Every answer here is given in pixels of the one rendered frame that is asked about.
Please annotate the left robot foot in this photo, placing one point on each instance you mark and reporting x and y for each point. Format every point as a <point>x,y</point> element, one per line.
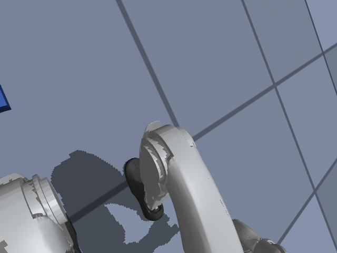
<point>73,235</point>

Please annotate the right robot arm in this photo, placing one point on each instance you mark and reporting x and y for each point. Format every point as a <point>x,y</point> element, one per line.
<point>267,246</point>

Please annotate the carton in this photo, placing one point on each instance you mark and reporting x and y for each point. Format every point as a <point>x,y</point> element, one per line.
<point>4,105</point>

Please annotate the right robot foot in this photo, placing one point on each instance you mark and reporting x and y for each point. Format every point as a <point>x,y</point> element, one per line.
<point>132,174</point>

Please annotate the right robot hand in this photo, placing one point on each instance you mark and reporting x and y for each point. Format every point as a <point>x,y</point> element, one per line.
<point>247,236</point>

